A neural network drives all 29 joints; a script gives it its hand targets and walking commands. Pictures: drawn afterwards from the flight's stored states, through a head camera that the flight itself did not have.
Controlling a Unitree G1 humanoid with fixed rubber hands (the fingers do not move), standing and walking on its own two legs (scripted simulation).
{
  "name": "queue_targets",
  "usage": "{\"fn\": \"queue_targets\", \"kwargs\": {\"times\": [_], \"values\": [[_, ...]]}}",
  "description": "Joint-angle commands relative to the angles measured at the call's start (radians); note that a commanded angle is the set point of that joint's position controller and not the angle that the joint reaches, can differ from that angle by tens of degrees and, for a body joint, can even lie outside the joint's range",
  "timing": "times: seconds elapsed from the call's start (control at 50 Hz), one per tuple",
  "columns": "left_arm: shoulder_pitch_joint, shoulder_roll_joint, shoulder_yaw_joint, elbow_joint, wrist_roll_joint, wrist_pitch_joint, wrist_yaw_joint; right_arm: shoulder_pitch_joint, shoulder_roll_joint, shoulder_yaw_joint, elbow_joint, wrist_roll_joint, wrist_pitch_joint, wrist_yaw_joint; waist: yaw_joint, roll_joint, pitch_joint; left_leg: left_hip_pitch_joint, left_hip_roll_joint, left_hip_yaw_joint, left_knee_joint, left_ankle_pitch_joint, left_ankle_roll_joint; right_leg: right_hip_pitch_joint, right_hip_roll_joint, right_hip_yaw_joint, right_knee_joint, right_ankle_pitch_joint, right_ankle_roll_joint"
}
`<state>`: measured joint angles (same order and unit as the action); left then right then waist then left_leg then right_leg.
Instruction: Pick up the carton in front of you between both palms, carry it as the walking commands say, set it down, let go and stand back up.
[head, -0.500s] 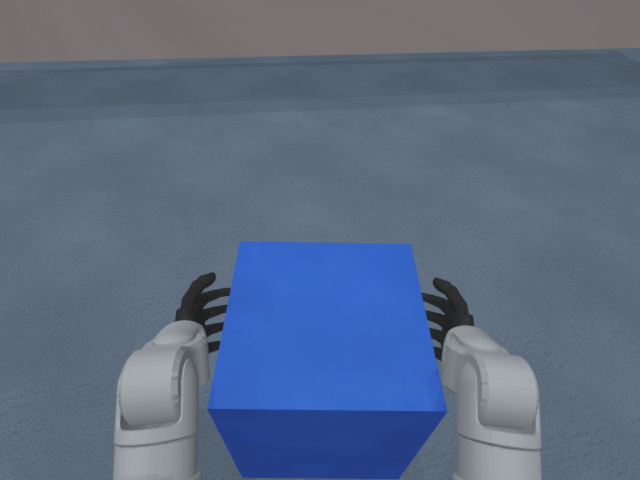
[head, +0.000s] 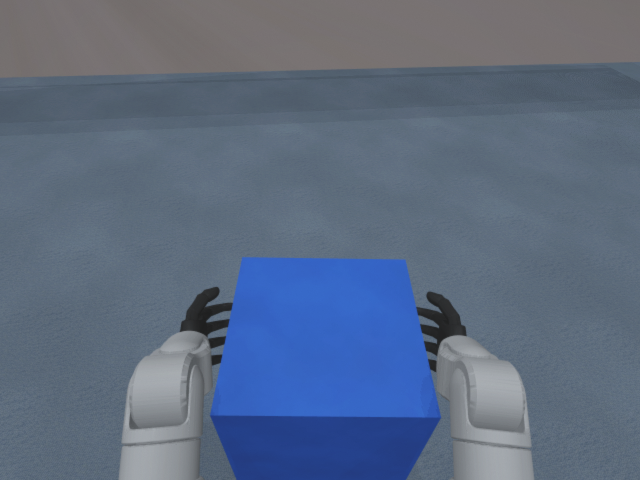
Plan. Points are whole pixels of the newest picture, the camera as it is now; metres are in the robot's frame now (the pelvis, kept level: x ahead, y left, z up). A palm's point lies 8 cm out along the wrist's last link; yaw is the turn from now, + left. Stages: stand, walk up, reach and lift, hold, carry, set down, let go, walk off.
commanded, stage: carry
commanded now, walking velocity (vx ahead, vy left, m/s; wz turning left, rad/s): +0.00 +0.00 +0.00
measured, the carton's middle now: (321, 378) +0.26 +0.00 +0.00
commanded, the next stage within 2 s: hold in 0.96 s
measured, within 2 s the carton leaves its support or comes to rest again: neither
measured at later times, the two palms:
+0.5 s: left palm (201, 362) +0.27 +0.15 +0.04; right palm (439, 365) +0.27 -0.15 +0.04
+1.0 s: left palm (199, 360) +0.26 +0.15 +0.04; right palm (441, 364) +0.26 -0.15 +0.04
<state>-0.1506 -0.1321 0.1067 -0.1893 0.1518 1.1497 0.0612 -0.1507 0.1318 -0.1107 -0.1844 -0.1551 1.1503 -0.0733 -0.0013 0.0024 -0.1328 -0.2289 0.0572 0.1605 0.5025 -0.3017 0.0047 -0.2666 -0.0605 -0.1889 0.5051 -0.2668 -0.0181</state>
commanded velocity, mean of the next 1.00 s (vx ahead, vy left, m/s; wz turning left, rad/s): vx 0.00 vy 0.00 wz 0.00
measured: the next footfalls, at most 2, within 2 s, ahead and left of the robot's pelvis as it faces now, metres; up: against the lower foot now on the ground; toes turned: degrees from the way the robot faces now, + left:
none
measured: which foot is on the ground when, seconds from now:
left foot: down 0.00-1.00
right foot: down 0.00-1.00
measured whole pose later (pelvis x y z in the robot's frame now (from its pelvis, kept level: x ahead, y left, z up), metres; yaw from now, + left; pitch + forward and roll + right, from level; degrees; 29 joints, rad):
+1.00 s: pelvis -0.02 +0.00 +0.00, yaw +0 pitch +0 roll +0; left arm -0.21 -0.14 0.17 0.15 0.24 0.73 0.01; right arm -0.21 0.14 -0.17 0.16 -0.24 0.74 -0.03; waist 0.00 0.00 -0.05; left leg -0.22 0.04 0.12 0.48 -0.25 0.00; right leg -0.25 -0.05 -0.14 0.47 -0.21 -0.01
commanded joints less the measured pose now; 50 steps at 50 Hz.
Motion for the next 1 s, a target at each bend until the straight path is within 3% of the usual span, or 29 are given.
{"fn": "queue_targets", "kwargs": {"times": [0.0,0.2,0.4,0.48,0.64,0.94,0.96,0.98], "values": [[-0.464,-0.909,-0.691,-0.025,-0.365,-0.057,-0.245,-0.488,0.898,0.699,-0.043,0.380,-0.059,0.263,0.000,-0.002,-0.153,0.021,0.108,-0.102,-0.079,0.211,0.010,0.075,-0.114,0.117,-0.073,0.219,-0.002],[-0.418,-0.839,-0.600,0.078,-0.259,-0.218,-0.240,-0.446,0.828,0.609,0.067,0.272,-0.224,0.258,-0.001,-0.002,-0.167,0.016,0.105,-0.106,-0.081,0.195,0.012,0.070,-0.113,0.119,-0.078,0.198,-0.003],[-0.512,-0.842,-0.425,0.320,-0.125,-0.441,-0.251,-0.529,0.830,0.430,0.311,0.134,-0.445,0.264,0.002,-0.002,-0.171,0.003,0.106,-0.109,-0.090,0.153,0.015,0.056,-0.112,0.125,-0.089,0.156,-0.006],[-0.551,-0.891,-0.410,0.380,-0.110,-0.505,-0.262,-0.568,0.876,0.413,0.368,0.118,-0.509,0.274,0.002,-0.003,-0.196,0.011,0.106,-0.109,-0.082,0.163,0.016,0.062,-0.112,0.125,-0.083,0.166,-0.007],[-0.502,-0.917,-0.487,0.310,-0.156,-0.466,-0.262,-0.528,0.907,0.498,0.296,0.167,-0.470,0.275,0.000,-0.004,-0.231,0.028,0.107,-0.107,-0.061,0.230,0.013,0.083,-0.114,0.123,-0.061,0.236,-0.005],[-0.501,-0.893,-0.482,0.296,-0.155,-0.445,-0.258,-0.523,0.882,0.490,0.285,0.167,-0.449,0.272,0.000,-0.002,-0.209,0.019,0.106,-0.105,-0.064,0.223,0.013,0.072,-0.112,0.122,-0.063,0.228,-0.005],[-0.411,-0.922,-0.465,0.285,-0.150,-0.441,-0.265,-0.428,0.910,0.472,0.269,0.164,-0.440,0.277,0.003,0.017,-0.118,0.125,-0.134,-0.248,-0.126,0.459,0.020,0.280,0.142,0.268,-0.106,0.435,-0.012],[-0.423,-0.891,-0.445,0.252,-0.131,-0.453,-0.261,-0.444,0.884,0.460,0.229,0.148,-0.452,0.275,0.004,0.011,-0.150,0.164,-0.124,-0.269,-0.113,0.530,0.022,0.304,0.132,0.287,-0.101,0.511,-0.018]]}}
